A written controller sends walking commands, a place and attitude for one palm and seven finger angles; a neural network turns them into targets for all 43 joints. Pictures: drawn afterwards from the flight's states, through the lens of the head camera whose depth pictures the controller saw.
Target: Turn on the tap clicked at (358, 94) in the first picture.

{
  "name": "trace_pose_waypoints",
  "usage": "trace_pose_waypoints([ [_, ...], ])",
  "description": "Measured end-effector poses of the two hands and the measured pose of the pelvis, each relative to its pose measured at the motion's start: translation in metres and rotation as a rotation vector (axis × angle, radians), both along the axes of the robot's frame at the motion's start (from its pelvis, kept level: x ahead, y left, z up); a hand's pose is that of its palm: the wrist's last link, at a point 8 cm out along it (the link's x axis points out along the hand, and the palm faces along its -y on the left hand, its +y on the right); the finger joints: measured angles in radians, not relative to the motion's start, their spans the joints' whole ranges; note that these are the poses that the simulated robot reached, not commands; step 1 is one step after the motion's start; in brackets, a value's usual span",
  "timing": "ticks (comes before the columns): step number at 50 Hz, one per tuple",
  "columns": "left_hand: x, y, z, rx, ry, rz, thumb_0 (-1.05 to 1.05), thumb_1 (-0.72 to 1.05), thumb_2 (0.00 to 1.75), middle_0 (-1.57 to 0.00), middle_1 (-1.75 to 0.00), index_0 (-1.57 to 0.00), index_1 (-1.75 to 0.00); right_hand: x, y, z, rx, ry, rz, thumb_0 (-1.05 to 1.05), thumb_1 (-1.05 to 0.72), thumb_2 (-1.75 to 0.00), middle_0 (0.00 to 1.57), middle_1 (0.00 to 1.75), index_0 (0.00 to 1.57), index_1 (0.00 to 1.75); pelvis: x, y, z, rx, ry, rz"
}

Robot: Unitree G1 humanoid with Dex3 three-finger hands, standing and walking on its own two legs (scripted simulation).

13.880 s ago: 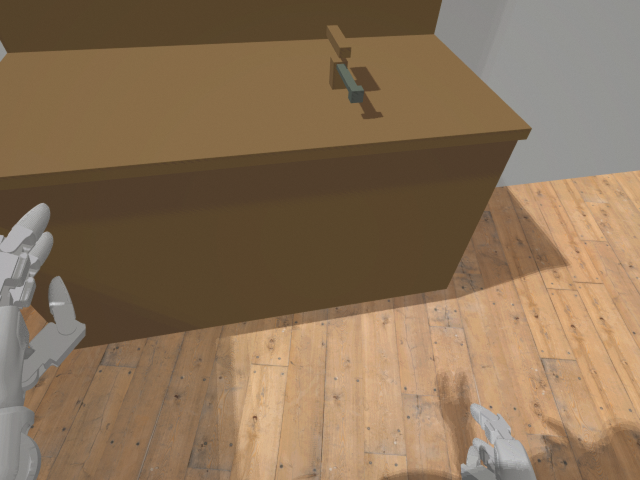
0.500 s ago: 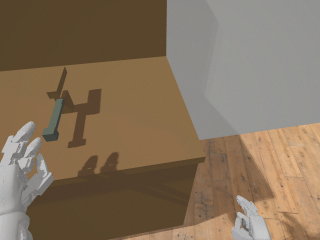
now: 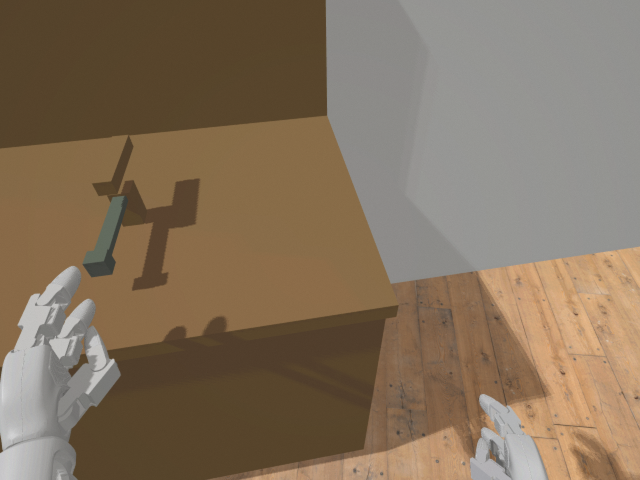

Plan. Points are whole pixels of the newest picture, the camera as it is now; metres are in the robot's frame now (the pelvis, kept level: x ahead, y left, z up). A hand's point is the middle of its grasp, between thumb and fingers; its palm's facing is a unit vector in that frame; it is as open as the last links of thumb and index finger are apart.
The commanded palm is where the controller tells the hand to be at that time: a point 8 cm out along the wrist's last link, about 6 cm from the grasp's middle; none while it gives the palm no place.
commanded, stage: turn the palm inward beside the body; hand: left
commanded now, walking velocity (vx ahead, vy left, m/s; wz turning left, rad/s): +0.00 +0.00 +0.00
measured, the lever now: (99, 263) +0.35 +0.36 +0.08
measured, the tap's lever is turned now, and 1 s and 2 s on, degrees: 0 0 0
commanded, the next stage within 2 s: reach beside the lever's end, fingers flat in 0.42 s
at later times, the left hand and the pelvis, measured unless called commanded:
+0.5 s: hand (140, 356) +0.20 +0.21 +0.13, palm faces +0.46 -0.88 -0.15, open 7.4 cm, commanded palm +0.14 +0.25 +0.15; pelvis +0.02 -0.02 +0.00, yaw +0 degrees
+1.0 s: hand (118, 344) +0.22 +0.25 +0.12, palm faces +0.48 -0.87 -0.14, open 7.4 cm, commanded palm +0.17 +0.29 +0.13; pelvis +0.01 +0.00 +0.00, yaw +0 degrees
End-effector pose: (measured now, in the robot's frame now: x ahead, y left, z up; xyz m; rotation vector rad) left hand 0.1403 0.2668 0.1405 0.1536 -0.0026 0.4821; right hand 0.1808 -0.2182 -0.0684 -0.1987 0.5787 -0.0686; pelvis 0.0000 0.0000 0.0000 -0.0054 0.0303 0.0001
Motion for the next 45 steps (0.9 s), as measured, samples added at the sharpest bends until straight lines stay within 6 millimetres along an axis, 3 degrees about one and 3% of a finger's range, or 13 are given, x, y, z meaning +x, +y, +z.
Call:
trace_pose_waypoints([
  [11, 0.005, -0.016, 0.001, -0.011, 0.023, -0.001, 0.02, 0.89, 0.90, -0.20, -0.30, -0.21, -0.30, 0.008, -0.013, -0.003, 0.013, -0.008, 0.001, 0.01, -0.90, -0.89, 0.20, 0.30, 0.20, 0.30, 0.005, -0.013, 0.000, 0.004, 0.010, 0.005],
  [26, 0.015, -0.021, -0.002, -0.016, 0.029, 0.000, 0.02, 0.89, 0.90, -0.20, -0.30, -0.21, -0.30, 0.018, -0.021, -0.005, 0.012, -0.001, -0.006, 0.01, -0.90, -0.89, 0.20, 0.30, 0.20, 0.30, 0.016, -0.017, 0.000, 0.008, 0.026, 0.006],
  [45, 0.028, 0.009, -0.014, -0.020, 0.030, 0.019, 0.02, 0.89, 0.90, -0.20, -0.30, -0.21, -0.30, 0.010, -0.012, -0.007, -0.003, 0.031, -0.027, 0.01, -0.90, -0.89, 0.20, 0.30, 0.20, 0.30, 0.016, -0.006, 0.001, 0.004, 0.030, 0.001],
])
